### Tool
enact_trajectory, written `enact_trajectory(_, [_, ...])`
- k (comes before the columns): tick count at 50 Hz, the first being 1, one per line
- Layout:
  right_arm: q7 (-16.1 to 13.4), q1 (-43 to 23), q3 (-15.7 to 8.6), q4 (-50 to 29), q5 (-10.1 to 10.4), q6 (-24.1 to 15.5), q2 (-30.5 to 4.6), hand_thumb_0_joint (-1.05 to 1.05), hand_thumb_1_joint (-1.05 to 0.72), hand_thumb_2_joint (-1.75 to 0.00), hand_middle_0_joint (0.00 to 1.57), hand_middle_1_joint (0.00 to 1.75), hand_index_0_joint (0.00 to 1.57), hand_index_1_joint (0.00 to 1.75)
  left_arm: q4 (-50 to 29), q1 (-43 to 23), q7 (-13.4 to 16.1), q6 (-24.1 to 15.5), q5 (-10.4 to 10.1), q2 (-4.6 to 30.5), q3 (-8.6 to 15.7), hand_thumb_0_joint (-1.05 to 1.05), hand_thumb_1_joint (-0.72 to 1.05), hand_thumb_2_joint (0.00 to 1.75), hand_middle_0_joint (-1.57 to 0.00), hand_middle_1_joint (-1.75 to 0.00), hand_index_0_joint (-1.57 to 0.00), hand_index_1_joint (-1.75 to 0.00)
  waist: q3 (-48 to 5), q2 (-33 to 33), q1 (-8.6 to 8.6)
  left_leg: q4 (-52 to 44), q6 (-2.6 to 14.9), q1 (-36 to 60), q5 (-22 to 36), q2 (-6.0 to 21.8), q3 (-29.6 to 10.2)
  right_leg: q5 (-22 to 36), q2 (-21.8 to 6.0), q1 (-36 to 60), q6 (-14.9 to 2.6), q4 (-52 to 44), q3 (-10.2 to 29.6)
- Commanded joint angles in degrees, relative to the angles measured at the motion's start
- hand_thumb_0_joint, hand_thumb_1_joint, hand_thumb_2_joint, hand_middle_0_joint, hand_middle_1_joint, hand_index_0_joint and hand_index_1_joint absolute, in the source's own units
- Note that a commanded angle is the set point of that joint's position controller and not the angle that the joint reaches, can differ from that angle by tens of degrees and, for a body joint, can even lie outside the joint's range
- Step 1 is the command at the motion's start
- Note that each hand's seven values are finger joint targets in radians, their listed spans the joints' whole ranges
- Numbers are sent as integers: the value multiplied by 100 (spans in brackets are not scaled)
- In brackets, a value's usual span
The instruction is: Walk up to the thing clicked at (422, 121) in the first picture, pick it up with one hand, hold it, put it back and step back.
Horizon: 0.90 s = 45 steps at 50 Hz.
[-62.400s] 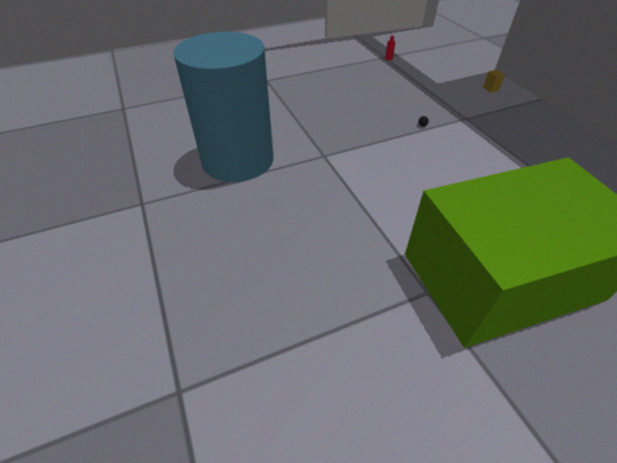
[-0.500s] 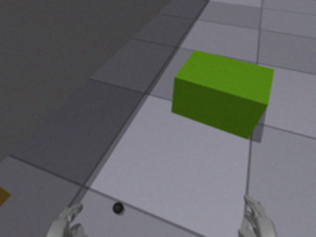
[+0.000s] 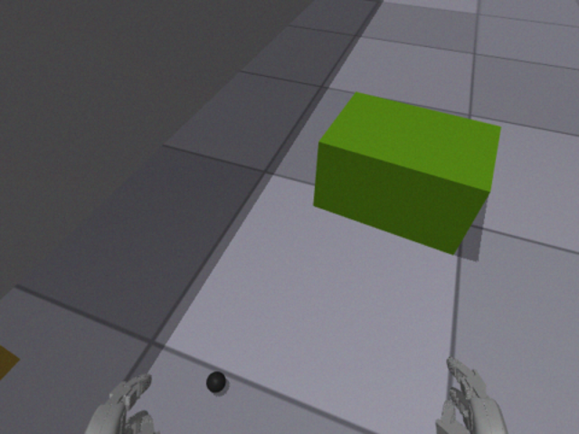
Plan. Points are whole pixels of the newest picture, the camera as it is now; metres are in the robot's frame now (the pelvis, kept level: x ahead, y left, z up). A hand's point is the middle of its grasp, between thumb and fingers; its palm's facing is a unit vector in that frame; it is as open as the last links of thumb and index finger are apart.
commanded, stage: home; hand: left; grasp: from above
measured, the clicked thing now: (216, 381) +0.44 +0.22 -0.68
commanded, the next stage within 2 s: stand in 0.14 s
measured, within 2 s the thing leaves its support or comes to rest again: neither
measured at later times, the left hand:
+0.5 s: hand out of the picture +0.12 +0.23 -0.10, palm faces +0.03 -0.94 -0.34, open 7.4 cm
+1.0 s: hand out of the picture +0.03 +0.25 -0.10, palm faces +0.06 -0.94 -0.33, open 7.4 cm
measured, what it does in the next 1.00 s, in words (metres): rises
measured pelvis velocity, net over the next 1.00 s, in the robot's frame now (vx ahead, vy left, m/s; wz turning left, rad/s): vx -0.01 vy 0.01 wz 0.01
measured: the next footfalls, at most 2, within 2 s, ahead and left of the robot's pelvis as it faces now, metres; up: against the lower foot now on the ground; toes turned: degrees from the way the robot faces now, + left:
none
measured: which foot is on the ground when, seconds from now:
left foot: down 0.00-1.00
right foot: down 0.00-1.00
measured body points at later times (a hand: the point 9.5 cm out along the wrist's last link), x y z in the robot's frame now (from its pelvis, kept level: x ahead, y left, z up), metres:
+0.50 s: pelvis -0.01 +0.00 +0.03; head +0.01 +0.01 +0.48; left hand +0.11 +0.28 -0.08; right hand +0.11 -0.27 -0.08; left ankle +0.00 +0.12 -0.68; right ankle +0.00 -0.14 -0.68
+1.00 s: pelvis -0.01 +0.01 +0.06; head -0.03 +0.01 +0.51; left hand +0.02 +0.30 -0.08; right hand +0.06 -0.26 -0.08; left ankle +0.00 +0.12 -0.68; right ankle +0.00 -0.14 -0.68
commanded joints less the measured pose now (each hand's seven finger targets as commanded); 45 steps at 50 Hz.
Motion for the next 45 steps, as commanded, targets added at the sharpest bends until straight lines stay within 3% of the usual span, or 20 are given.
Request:
enact_trajectory(1, [-84,-392,-316,-898,-5,-323,-716,0,-90,-90,20,30,20,30,-1007,-124,30,-278,16,591,346,0,90,90,-20,-30,-20,-30,-319,6,-20,-1031,89,387,1187,-109,41,966,164,292,-100,-887,-60])
enact_trajectory(3, [-71,-370,-337,-887,-7,-333,-736,0,-90,-90,20,30,20,30,-980,-58,24,-267,14,580,355,0,90,90,-20,-30,-20,-30,-417,-14,-24,-1051,78,442,1244,-90,9,1003,173,325,-112,-831,-69])
enact_trajectory(4, [-70,-404,-310,-962,-3,-324,-696,0,-90,-90,20,30,20,30,-1353,-247,35,-314,7,644,363,0,90,90,-20,-30,-20,-30,-511,126,19,-1017,75,459,1404,-104,15,1155,162,367,-115,-831,-68])
enact_trajectory(6, [-76,-386,-324,-902,1,-317,-732,0,-90,-90,20,30,20,30,-938,-7,29,-282,25,587,322,0,90,90,-20,-30,-20,-30,-304,-26,-10,-1036,86,403,1318,-100,32,1066,177,303,-110,-838,-74])
enact_trajectory(8, [-74,-430,-315,-964,-7,-317,-681,0,-90,-90,20,30,20,30,-1289,-264,41,-335,22,587,303,0,90,90,-20,-30,-20,-30,-460,119,14,-1014,70,421,1373,-113,46,1126,166,339,-112,-838,-66])
enact_trajectory(9, [-73,-368,-337,-905,-7,-312,-736,0,-90,-90,20,30,20,30,-973,-82,31,-301,8,568,345,0,90,90,-20,-30,-20,-30,-362,16,-33,-1045,76,455,1292,-92,30,1039,184,281,-109,-839,-79])
enact_trajectory(11, [-74,-376,-346,-905,-7,-325,-749,0,-90,-90,20,30,20,30,-1058,-143,31,-310,7,606,360,0,90,90,-20,-30,-20,-30,-371,70,-16,-1047,73,437,1228,-95,42,985,172,270,-113,-845,-59])
enact_trajectory(12, [267,-757,-552,463,-728,314,-1362,0,-90,-90,20,30,20,30,952,-1796,242,-1481,643,1087,348,0,90,90,-20,-30,-20,-30,984,-248,420,-1585,339,466,2283,94,-202,1093,-291,1298,-306,-1036,396])
enact_trajectory(13, [429,-749,-619,525,-707,544,-1392,0,-90,-90,20,30,20,30,1916,-1287,213,-1860,706,1112,436,0,90,90,-20,-30,-20,-30,384,-412,405,-1548,387,909,2589,65,-71,1256,-306,1521,-504,-1057,628])
enact_trajectory(14, [518,-742,-666,348,-739,674,-1447,0,-90,-90,20,30,20,30,2124,-1146,181,-2045,682,1157,415,0,90,90,-20,-30,-20,-30,370,-521,338,-1463,403,1021,2406,24,-162,1333,-305,1348,-591,-1310,770])
enact_trajectory(16, [700,-671,-648,622,-542,750,-1288,0,-90,-90,20,30,20,30,2645,-1379,134,-2269,707,1227,331,0,90,90,-20,-30,-20,-30,171,-372,336,-1656,370,1385,2192,-11,-114,1612,-488,1749,-531,-1287,863])
enact_trajectory(18, [830,-764,-647,804,-380,798,-1226,0,-90,-90,20,30,20,30,3136,-1613,103,-2293,605,1186,352,0,90,90,-20,-30,-20,-30,256,-452,387,-1813,340,1611,1880,-76,-91,1360,-510,1689,-434,-1569,822])
enact_trajectory(21, [920,-750,-683,1140,-350,912,-1153,0,-90,-90,20,30,20,30,3858,-1855,127,-2437,603,1242,355,0,90,90,-20,-30,-20,-30,396,-644,328,-2040,342,1852,1651,-87,-82,1089,-615,1739,-361,-2048,902])
enact_trajectory(25, [903,-790,-699,1461,-387,1001,-1234,0,-90,-90,20,30,20,30,4609,-1979,121,-2567,550,1168,353,0,90,90,-20,-30,-20,-30,641,-164,355,-2677,396,2081,1701,99,-362,1176,-468,1981,-240,-2163,642])
enact_trajectory(28, [861,-808,-695,1725,-355,1033,-1313,0,-90,-90,20,30,20,30,5131,-1858,120,-2610,527,1126,326,0,90,90,-20,-30,-20,-30,681,-67,404,-3012,351,2316,2245,225,-495,1679,-429,2372,-215,-2322,511])
enact_trajectory(29, [855,-816,-686,1813,-342,1059,-1327,0,-90,-90,20,30,20,30,5289,-1840,122,-2614,522,1133,315,0,90,90,-20,-30,-20,-30,761,-49,411,-3136,344,2281,2085,225,-495,1641,-442,2458,-216,-2482,518])
enact_trajectory(36, [781,-695,-659,2392,-241,1146,-1411,0,-90,-90,20,30,20,30,6098,-1902,143,-2630,469,1297,279,0,90,90,-20,-30,-20,-30,852,-212,310,-3562,231,3020,2897,283,-411,2241,-555,2866,-202,-3009,524])
enact_trajectory(38, [777,-767,-659,2508,-243,1174,-1430,0,-90,-90,20,30,20,30,6280,-1944,151,-2616,469,1270,251,0,90,90,-20,-30,-20,-30,981,-150,319,-3743,224,2956,2595,294,-429,1951,-561,2972,-173,-3196,513])
enact_trajectory(40, [780,-775,-645,2600,-220,1194,-1433,0,-90,-90,20,30,20,30,6414,-1956,153,-2620,468,1286,230,0,90,90,-20,-30,-20,-30,1006,-145,309,-3829,218,3065,2684,331,-428,1992,-566,3025,-144,-3304,492])
enact_trajectory(45, [805,-954,-643,2750,-237,1245,-1481,0,-90,-90,20,30,20,30,6728,-1939,128,-2591,489,1304,214,0,90,90,-20,-30,-20,-30,1400,-92,349,-4288,206,2746,1546,324,-543,1467,-515,3007,-112,-3497,435])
